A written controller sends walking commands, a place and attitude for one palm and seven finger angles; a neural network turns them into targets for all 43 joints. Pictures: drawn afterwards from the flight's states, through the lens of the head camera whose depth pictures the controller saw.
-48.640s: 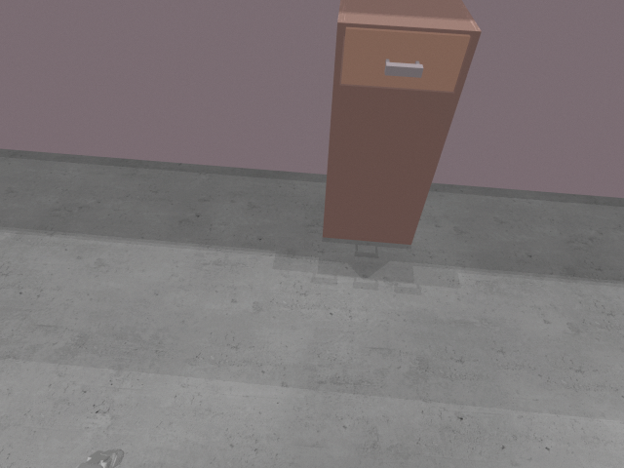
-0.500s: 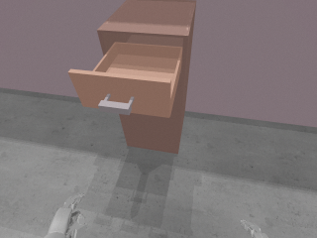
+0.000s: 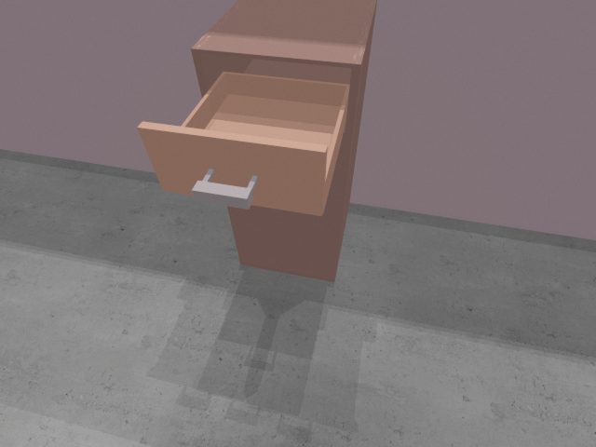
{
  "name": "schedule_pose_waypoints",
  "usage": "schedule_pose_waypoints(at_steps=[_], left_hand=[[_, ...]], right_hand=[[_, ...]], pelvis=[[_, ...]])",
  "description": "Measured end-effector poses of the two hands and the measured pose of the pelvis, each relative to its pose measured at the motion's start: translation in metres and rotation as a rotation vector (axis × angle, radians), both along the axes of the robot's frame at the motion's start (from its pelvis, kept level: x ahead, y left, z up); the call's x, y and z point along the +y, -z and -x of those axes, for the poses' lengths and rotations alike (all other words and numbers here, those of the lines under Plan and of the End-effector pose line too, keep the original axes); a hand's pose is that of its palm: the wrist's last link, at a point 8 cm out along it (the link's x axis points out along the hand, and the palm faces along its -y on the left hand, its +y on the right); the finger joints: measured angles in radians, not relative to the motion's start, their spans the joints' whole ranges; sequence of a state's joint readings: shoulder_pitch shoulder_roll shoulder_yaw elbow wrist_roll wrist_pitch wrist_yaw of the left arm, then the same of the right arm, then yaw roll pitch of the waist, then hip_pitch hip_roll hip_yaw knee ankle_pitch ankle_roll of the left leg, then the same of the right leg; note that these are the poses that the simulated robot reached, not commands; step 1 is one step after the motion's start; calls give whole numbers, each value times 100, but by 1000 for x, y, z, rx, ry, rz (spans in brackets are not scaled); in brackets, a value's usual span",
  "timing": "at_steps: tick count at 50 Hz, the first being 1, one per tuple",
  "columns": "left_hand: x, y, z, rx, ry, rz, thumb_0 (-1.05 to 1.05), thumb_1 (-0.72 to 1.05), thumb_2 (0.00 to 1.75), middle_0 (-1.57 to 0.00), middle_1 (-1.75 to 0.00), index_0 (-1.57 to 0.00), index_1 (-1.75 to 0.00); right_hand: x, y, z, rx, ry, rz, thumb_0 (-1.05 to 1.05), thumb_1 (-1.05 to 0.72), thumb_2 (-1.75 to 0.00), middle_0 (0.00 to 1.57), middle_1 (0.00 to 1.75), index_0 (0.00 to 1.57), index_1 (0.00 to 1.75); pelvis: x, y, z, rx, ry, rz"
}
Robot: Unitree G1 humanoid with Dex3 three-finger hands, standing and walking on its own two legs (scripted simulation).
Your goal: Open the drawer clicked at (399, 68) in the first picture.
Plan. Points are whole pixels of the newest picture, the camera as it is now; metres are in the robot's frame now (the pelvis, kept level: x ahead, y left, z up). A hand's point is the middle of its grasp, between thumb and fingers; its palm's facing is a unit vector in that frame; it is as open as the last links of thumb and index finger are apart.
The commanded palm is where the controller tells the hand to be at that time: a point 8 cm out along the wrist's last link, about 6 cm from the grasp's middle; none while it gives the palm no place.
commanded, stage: let the arm hang, fingers relaxed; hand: left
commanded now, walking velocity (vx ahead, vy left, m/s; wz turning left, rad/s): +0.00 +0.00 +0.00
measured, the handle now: (227, 186) +0.54 +0.17 +0.02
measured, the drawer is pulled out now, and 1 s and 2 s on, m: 0.30 0.30 0.30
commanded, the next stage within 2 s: look to check the result in 0.40 s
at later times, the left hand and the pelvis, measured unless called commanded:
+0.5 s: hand out of the picture +0.00 +0.16 -0.18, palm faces +0.04 -0.98 -0.19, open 7.3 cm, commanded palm none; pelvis +0.00 +0.00 +0.00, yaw -1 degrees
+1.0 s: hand out of the picture +0.02 +0.16 -0.17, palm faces +0.04 -0.98 -0.20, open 7.4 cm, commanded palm none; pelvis +0.02 -0.01 +0.00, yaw -1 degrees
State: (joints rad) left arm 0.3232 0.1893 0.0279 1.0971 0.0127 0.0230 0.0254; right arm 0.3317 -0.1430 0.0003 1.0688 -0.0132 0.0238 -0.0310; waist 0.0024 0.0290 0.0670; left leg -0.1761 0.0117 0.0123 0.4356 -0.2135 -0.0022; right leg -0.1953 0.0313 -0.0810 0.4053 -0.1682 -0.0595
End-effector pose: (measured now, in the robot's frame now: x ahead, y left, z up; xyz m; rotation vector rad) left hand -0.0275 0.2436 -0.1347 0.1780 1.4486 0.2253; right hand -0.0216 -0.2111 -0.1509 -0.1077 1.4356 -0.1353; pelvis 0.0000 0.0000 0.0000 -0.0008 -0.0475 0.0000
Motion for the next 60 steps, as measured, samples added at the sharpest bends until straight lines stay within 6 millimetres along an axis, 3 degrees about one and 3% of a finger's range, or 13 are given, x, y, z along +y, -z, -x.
schedule_pose_waypoints(at_steps=[11, 22, 33, 47, 60], left_hand=[[-30, 11, -27, -66, 26, 70, 1, 91, 90, -20, -30, -20, -30], [-30, 11, -26, -50, 14, 67, 1, 92, 90, -20, -30, -20, -30], [-32, 10, -24, -22, 5, 64, 0, 91, 90, -20, -30, -20, -30], [-35, 8, -41, -49, 16, 59, 1, 91, 90, -20, -30, -20, -30], [-31, 6, -54, -60, 25, 44, 0, 91, 90, -20, -30, -20, -30]], right_hand=[[10, 0, 19, 26, 38, -14, 0, -91, -90, 20, 29, 20, 30], [12, -1, 25, 51, 52, -14, 0, -91, -90, 20, 29, 20, 30], [9, 0, 12, 43, 49, -14, 0, -91, -90, 20, 29, 20, 30], [0, 0, -15, -3, 35, -4, 0, -91, -90, 20, 29, 20, 30], [-12, -2, -21, 9, 30, 13, 0, -91, -90, 20, 29, 20, 30]], pelvis=[[-2, 0, 2, 1, 10, -5], [-4, 1, -1, 7, 9, -4], [-5, 0, -7, 13, 10, -6], [-9, -1, -15, 8, 10, -6], [-13, -2, -22, 10, 10, -5]])
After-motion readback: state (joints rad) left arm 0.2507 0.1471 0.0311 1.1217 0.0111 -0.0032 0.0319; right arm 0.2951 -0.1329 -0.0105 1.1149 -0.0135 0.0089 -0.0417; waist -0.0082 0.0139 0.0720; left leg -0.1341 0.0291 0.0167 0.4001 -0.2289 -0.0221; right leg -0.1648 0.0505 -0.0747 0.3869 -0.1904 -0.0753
